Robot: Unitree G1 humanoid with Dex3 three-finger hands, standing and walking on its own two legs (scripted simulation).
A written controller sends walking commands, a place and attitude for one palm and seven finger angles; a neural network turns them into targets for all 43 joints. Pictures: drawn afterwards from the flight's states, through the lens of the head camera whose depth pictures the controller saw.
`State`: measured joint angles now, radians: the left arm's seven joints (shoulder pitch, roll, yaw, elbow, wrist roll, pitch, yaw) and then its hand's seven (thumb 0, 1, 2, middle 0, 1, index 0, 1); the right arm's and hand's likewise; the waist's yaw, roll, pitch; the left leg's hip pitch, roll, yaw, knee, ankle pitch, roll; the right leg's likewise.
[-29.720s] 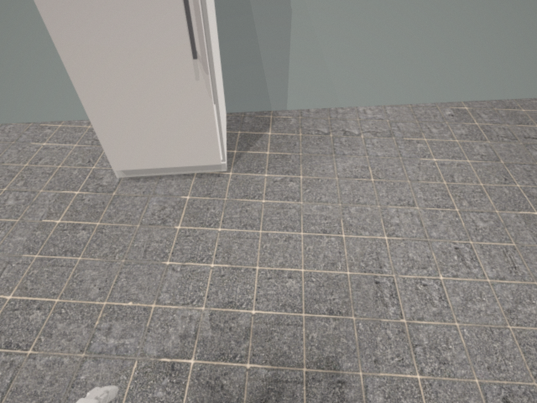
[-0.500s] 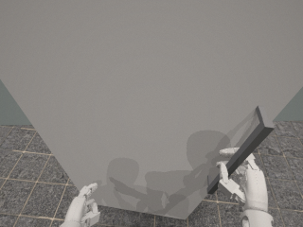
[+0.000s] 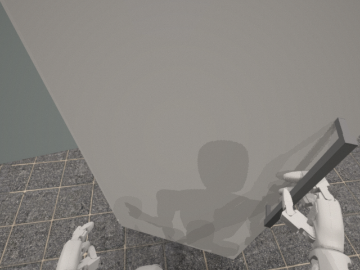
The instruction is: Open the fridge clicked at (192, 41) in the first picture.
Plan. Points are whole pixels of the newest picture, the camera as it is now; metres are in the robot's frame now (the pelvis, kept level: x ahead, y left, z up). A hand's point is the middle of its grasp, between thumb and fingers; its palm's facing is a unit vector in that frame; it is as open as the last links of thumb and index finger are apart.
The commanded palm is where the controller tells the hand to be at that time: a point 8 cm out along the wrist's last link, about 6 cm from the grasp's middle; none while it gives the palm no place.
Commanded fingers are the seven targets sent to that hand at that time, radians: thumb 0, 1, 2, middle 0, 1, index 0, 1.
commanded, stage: walk backward, drawing the door open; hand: right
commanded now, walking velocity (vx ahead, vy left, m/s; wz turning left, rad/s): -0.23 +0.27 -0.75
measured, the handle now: (295, 186) +0.29 -0.19 +0.09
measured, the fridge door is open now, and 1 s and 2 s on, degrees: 32 75 72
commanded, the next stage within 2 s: stop walking and hold the door back in 0.92 s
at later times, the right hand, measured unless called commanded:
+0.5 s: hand out of the picture +0.06 -0.07 +0.08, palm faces +0.53 +0.78 -0.34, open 5.9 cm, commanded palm +0.00 -0.09 +0.07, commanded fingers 0.00 -0.90 -0.90 0.45 1.40 0.45 1.40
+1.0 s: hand out of the picture -0.05 +0.07 +0.08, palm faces +0.80 +0.48 -0.36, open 6.0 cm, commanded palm -0.12 +0.08 +0.07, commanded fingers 0.00 -0.90 -0.90 0.45 1.40 0.45 1.40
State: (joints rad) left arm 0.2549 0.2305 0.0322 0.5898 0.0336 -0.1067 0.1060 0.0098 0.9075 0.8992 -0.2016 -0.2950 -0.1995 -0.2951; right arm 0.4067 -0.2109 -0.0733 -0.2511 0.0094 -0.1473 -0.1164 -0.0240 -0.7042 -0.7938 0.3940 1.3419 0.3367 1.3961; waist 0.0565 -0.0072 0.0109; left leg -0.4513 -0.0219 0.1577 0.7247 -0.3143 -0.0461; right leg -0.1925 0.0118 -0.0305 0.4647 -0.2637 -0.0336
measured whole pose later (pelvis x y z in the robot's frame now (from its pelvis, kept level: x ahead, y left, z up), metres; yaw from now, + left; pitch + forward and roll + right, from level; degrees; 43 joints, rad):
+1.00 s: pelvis -0.08 +0.40 -0.01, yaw -43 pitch -1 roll +1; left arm 0.20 0.15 0.00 0.65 0.02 -0.15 0.06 0.01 0.90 0.90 -0.21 -0.30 -0.21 -0.30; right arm 0.35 -0.26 -0.20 -0.26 0.00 -0.14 -0.09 -0.07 -0.67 -0.80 0.40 1.36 0.32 1.40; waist -0.01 -0.05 0.12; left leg -0.28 0.03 0.04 0.59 -0.27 -0.04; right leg -0.44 -0.12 0.20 0.77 -0.41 0.06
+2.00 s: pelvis -0.14 +0.48 +0.00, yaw -49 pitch -1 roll +1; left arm 0.32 0.24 0.01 0.68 -0.01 -0.08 0.08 0.01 0.91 0.90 -0.20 -0.30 -0.20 -0.30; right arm -0.35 -0.34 -0.24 0.49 0.02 -0.17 -0.05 -0.01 -0.74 -0.79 0.45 1.40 0.40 1.40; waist 0.10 0.03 0.10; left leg -0.32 -0.01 0.04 0.65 -0.37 -0.02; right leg -0.23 -0.08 -0.11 0.52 -0.27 0.00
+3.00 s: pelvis -0.17 +0.49 -0.02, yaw -47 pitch +4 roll +0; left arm 0.33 0.25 -0.03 0.69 -0.02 -0.15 0.05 0.01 0.90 0.90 -0.21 -0.30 -0.20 -0.30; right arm -0.33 -0.30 -0.18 0.59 0.02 -0.30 -0.08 -0.02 0.53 -0.21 0.35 1.25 0.33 1.21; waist 0.03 0.00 -0.04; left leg -0.52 0.01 0.02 0.72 -0.28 0.00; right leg -0.50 -0.01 -0.02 0.74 -0.32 -0.01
